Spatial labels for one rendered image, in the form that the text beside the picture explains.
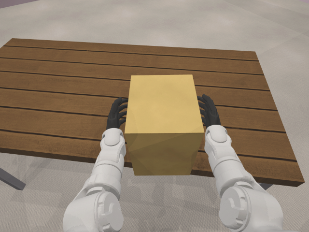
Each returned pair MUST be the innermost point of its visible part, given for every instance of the robot left hand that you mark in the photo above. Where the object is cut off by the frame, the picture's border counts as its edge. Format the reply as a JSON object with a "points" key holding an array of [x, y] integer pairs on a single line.
{"points": [[114, 115]]}

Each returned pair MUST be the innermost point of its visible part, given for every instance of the robot right hand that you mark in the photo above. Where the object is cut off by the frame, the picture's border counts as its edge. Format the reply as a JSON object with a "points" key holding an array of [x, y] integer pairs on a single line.
{"points": [[211, 116]]}

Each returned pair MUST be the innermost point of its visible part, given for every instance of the carton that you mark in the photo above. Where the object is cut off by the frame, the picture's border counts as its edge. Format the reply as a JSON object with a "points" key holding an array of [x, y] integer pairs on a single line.
{"points": [[163, 128]]}

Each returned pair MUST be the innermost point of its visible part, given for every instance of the robot right forearm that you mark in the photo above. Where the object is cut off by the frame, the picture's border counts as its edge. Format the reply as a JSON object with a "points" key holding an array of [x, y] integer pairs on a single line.
{"points": [[225, 164]]}

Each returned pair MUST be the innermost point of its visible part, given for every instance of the table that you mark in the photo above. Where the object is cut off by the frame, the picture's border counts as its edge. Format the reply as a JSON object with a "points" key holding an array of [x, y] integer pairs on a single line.
{"points": [[55, 98]]}

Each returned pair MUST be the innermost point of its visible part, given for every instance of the robot left forearm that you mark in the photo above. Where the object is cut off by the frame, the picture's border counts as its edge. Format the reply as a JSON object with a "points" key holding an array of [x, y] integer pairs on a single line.
{"points": [[108, 169]]}

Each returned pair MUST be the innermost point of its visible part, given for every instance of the right robot upper arm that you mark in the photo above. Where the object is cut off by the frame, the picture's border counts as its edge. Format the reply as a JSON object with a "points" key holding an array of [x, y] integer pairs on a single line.
{"points": [[247, 210]]}

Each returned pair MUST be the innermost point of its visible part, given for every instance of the left robot upper arm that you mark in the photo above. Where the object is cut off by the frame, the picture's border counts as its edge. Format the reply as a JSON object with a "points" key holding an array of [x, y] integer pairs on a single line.
{"points": [[99, 212]]}

